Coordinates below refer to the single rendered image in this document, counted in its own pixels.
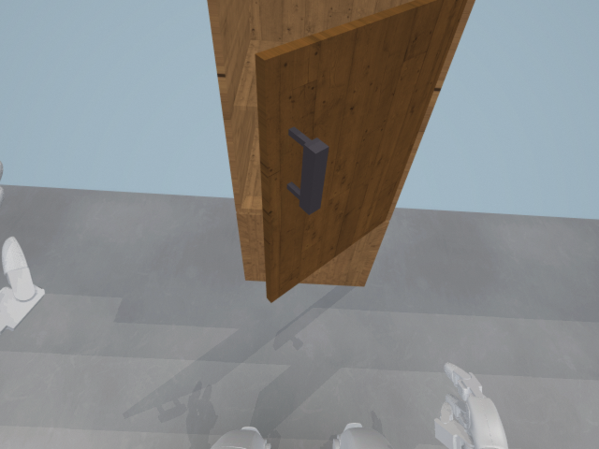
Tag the right robot hand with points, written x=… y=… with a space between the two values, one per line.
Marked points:
x=479 y=423

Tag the handle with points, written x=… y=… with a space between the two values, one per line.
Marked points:
x=314 y=163

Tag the right robot thigh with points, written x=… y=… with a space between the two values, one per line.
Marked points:
x=361 y=438

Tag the robot right shin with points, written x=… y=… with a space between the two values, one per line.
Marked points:
x=352 y=425

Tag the left robot hand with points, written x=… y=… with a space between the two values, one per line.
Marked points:
x=18 y=302

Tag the cupboard door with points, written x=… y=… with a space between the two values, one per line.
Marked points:
x=362 y=88

